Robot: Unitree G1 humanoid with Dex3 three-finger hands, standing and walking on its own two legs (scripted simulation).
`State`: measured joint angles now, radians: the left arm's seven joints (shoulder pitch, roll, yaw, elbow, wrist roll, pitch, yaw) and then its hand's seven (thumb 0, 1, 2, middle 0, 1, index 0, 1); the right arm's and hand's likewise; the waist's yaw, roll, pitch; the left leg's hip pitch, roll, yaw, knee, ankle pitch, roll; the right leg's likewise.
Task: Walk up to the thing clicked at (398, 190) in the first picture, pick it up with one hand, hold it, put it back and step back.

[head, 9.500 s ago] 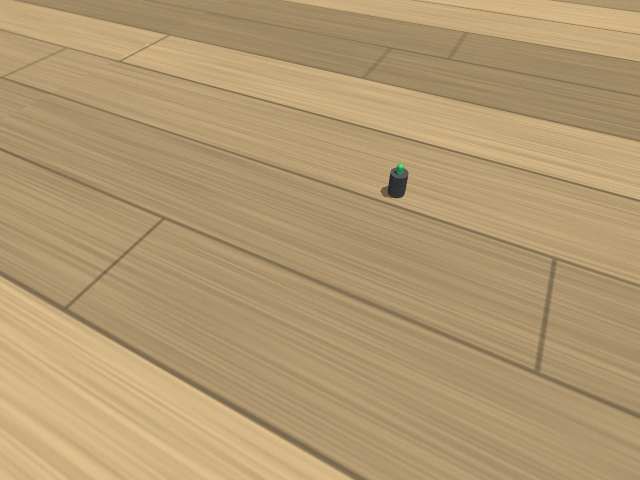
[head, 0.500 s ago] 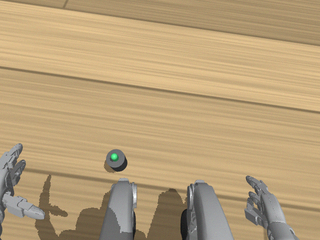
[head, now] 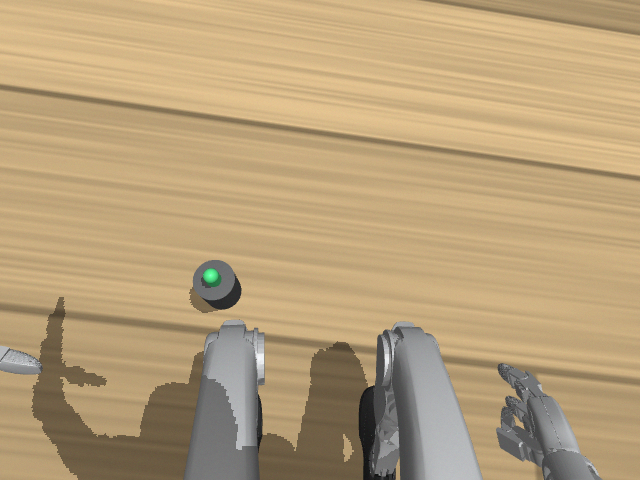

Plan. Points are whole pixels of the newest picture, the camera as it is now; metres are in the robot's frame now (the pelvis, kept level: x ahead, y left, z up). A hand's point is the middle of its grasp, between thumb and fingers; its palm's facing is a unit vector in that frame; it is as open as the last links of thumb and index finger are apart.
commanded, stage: go down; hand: left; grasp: from the side
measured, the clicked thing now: (217, 283) +0.41 +0.21 -0.40
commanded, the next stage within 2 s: approach in 1.30 s
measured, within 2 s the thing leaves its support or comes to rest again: neither
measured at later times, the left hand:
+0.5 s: hand (9, 296) +0.32 +0.38 -0.08, palm faces +0.13 -0.97 -0.19, open 17.1 cm
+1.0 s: hand (12, 290) +0.33 +0.39 -0.09, palm faces +0.13 -0.98 -0.17, open 17.2 cm
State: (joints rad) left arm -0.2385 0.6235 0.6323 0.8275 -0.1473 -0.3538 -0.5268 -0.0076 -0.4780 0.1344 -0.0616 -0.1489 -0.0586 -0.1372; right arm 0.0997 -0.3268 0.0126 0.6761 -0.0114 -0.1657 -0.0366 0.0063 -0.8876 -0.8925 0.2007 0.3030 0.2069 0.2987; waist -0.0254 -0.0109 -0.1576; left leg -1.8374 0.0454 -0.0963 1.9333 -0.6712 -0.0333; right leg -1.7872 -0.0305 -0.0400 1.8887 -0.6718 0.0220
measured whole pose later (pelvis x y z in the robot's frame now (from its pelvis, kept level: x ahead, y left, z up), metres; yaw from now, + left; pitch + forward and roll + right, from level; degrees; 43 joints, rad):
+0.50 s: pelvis -0.01 +0.00 -0.06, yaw -1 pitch +32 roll -5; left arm -0.36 0.71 0.71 0.90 -0.18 -0.37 -0.64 -0.01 -0.48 0.14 -0.05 -0.12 -0.04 -0.12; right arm 0.08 -0.34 0.04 0.71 -0.03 -0.17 -0.03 0.00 -0.91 -0.90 0.20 0.30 0.21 0.30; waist -0.02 -0.01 -0.13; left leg -2.01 0.04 -0.12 2.12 -0.68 -0.04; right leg -1.95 -0.03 -0.04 2.07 -0.68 0.02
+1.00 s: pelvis -0.01 +0.00 -0.08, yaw -2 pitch +32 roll -5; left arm -0.39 0.75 0.74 0.92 -0.20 -0.38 -0.68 -0.01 -0.49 0.13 -0.04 -0.10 -0.03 -0.10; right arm 0.08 -0.35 0.06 0.71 -0.03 -0.18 -0.02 0.00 -0.91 -0.90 0.20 0.30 0.21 0.30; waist -0.03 -0.02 -0.12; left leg -2.08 0.03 -0.13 2.20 -0.69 -0.04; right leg -2.02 -0.02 -0.04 2.14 -0.69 0.03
